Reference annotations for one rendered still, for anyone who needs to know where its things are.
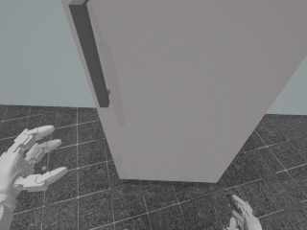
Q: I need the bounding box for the fridge door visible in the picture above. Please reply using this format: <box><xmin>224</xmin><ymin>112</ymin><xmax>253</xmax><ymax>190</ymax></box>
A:
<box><xmin>60</xmin><ymin>0</ymin><xmax>307</xmax><ymax>183</ymax></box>

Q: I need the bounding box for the left robot hand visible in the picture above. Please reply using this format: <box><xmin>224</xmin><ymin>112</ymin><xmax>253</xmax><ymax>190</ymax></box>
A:
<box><xmin>0</xmin><ymin>125</ymin><xmax>68</xmax><ymax>198</ymax></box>

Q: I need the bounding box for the robot left forearm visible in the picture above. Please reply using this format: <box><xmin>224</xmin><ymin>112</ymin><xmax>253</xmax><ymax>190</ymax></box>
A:
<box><xmin>0</xmin><ymin>192</ymin><xmax>18</xmax><ymax>230</ymax></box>

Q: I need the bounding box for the handle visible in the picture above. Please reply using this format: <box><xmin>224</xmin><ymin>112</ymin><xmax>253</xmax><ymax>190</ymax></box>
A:
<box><xmin>68</xmin><ymin>0</ymin><xmax>110</xmax><ymax>108</ymax></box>

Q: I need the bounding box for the right robot hand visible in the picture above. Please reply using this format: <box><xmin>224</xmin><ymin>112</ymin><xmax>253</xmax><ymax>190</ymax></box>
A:
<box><xmin>226</xmin><ymin>195</ymin><xmax>263</xmax><ymax>230</ymax></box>

